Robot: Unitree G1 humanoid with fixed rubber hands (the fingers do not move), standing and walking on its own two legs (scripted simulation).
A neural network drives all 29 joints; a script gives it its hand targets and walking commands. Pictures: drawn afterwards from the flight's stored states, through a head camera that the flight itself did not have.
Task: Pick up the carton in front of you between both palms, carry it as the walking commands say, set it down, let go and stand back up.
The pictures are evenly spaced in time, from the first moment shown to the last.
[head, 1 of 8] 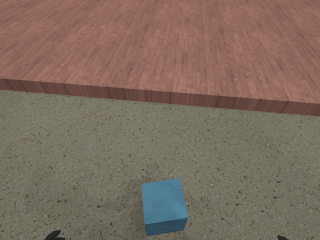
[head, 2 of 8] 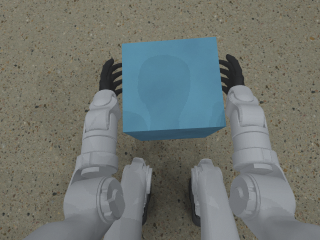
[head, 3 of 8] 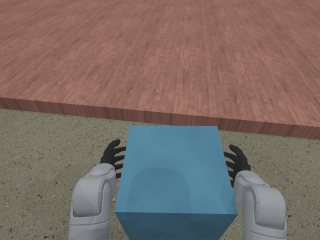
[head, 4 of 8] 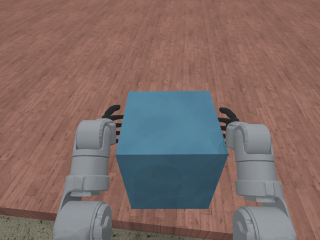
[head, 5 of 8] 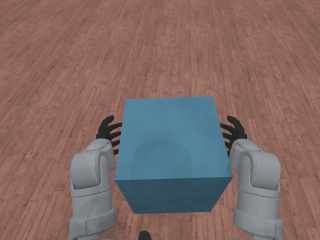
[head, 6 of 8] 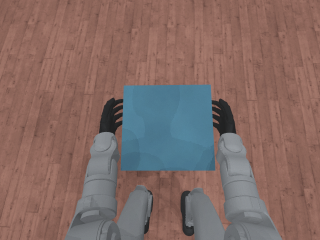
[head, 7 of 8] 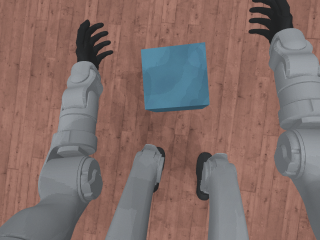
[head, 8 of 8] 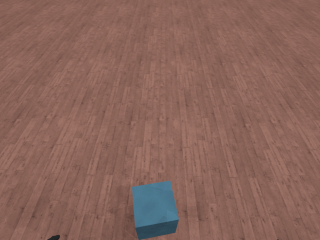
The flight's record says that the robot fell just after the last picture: no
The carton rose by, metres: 0.93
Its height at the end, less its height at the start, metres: +0.14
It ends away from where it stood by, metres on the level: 2.47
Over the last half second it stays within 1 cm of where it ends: yes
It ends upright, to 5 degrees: yes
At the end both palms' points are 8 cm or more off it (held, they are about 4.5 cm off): yes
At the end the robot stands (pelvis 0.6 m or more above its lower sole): yes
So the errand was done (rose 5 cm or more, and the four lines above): yes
